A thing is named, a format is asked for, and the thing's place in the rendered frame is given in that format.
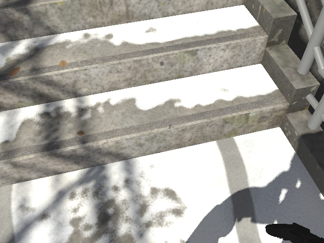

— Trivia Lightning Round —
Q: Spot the right robot hand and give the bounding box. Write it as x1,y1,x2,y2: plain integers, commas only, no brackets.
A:
265,223,324,243

